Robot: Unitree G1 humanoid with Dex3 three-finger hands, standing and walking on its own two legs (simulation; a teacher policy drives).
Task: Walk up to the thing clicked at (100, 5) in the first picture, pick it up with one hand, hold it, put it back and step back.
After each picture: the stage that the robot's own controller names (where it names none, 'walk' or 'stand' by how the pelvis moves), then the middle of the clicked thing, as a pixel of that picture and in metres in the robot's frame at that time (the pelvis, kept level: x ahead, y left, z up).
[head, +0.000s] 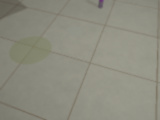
stand; out of the picture +2.12 -0.28 -0.65
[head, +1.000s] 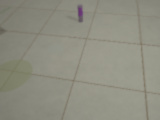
walk; (80, 13) +2.00 +0.13 -0.63
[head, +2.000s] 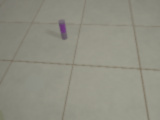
walk; (63, 30) +1.43 +0.28 -0.64
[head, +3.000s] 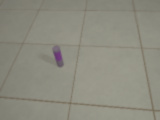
walk; (58, 57) +0.98 +0.28 -0.65
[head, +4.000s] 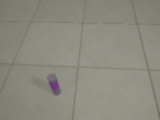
walk; (54, 85) +0.66 +0.25 -0.63
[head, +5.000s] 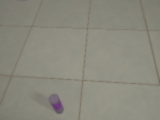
stand; (56, 104) +0.46 +0.23 -0.64
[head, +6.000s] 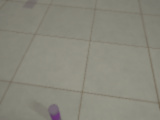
stand; (55, 115) +0.43 +0.19 -0.66
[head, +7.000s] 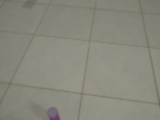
stand; (54, 118) +0.41 +0.20 -0.66
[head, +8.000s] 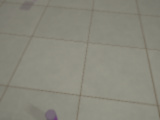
stand; out of the picture +0.40 +0.21 -0.66
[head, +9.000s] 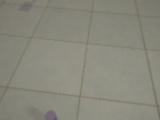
stand; out of the picture +0.39 +0.21 -0.66
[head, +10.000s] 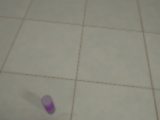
go down; (49, 105) +0.42 +0.21 -0.64
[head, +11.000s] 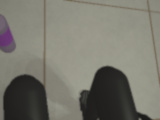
go down; (2, 36) +0.49 +0.24 -0.24
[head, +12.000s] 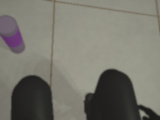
approach; (13, 37) +0.50 +0.23 -0.25
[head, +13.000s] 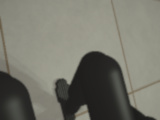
close in; out of the picture +0.48 +0.27 -0.17
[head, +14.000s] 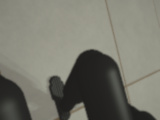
close; out of the picture +0.47 +0.28 -0.17
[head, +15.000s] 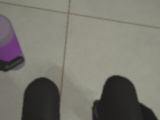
lift; (7, 49) +0.39 +0.23 -0.03
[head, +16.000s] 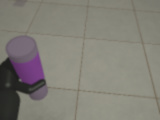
hold; (31, 73) +0.32 +0.16 +0.09
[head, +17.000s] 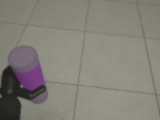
hold; (32, 79) +0.32 +0.16 +0.04
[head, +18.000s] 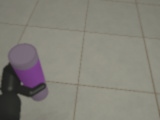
hold; (32, 77) +0.32 +0.17 +0.04
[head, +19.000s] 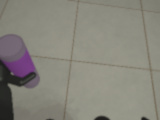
crouch; (22, 66) +0.37 +0.19 -0.01
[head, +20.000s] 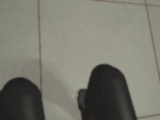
lower; out of the picture +0.51 +0.24 -0.04
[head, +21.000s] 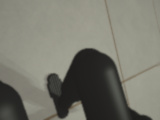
lower; out of the picture +0.48 +0.28 -0.17
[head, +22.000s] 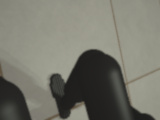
lower; out of the picture +0.47 +0.28 -0.17
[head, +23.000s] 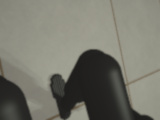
lower; out of the picture +0.47 +0.27 -0.17
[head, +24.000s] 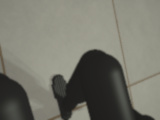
lower; out of the picture +0.46 +0.27 -0.17
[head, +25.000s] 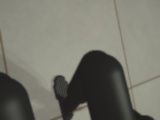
draw back; out of the picture +0.46 +0.26 -0.17
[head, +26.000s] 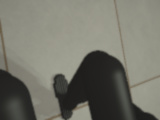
rise; out of the picture +0.46 +0.27 -0.18
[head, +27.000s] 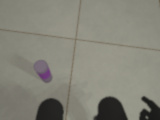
walk; (44, 72) +0.44 +0.19 -0.44
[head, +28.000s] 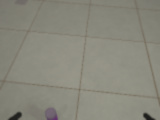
stand; (52, 119) +0.40 +0.18 -0.60
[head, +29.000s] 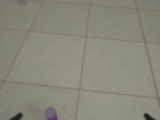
stand; (52, 118) +0.40 +0.19 -0.60
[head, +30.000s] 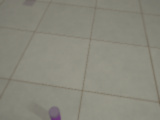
stand; (55, 117) +0.41 +0.17 -0.63
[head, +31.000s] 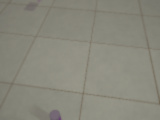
stand; out of the picture +0.40 +0.19 -0.66
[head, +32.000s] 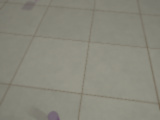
stand; out of the picture +0.39 +0.20 -0.66
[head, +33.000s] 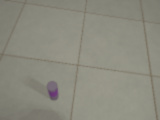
walk; (53, 91) +0.46 +0.15 -0.63
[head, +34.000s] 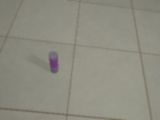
walk; (53, 63) +0.73 +0.20 -0.64
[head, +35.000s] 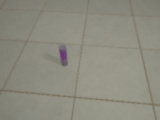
stand; (63, 56) +1.05 +0.24 -0.64
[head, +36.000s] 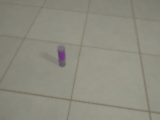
stand; (61, 56) +1.00 +0.18 -0.65
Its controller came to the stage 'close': yes
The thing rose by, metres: 0.69
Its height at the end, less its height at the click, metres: +0.00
